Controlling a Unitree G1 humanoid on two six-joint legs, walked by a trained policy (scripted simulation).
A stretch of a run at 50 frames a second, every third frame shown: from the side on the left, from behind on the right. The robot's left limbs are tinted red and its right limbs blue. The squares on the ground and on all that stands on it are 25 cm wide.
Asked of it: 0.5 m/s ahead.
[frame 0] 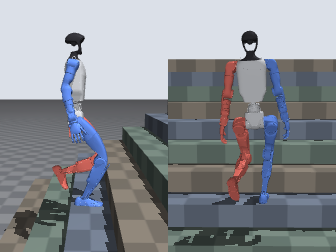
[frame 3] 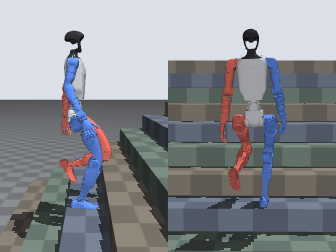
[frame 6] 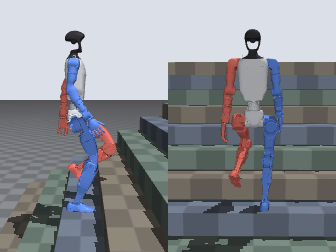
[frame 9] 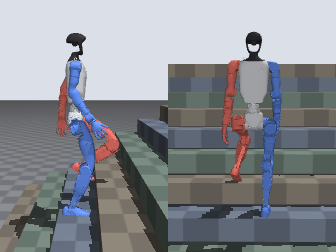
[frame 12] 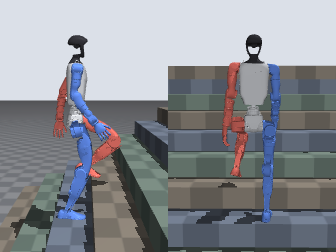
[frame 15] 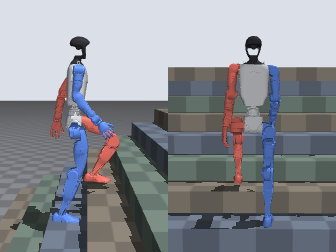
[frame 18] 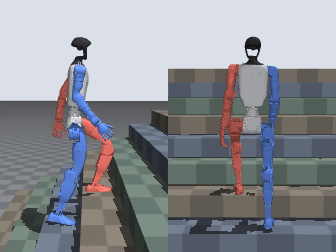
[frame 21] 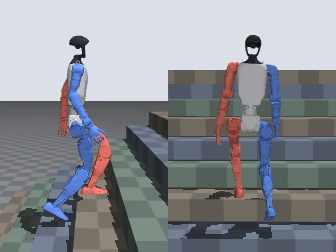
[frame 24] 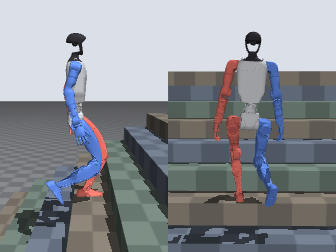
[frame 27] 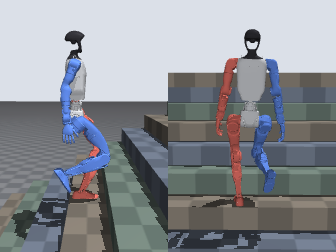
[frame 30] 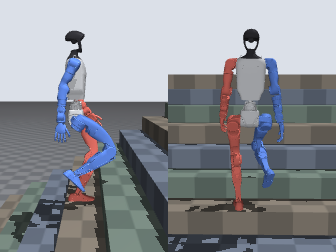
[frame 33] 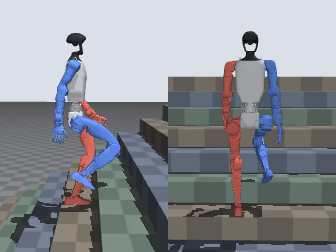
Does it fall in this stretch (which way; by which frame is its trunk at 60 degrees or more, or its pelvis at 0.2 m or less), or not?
no
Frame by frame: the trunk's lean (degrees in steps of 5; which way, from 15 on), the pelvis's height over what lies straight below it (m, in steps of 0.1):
0: 5, 0.7
3: 5, 0.7
6: 0, 0.7
9: 0, 0.8
12: 0, 0.8
15: 5, 0.8
18: 5, 0.8
21: 5, 0.8
24: 5, 0.7
27: 5, 0.7
30: 0, 0.7
33: 0, 0.8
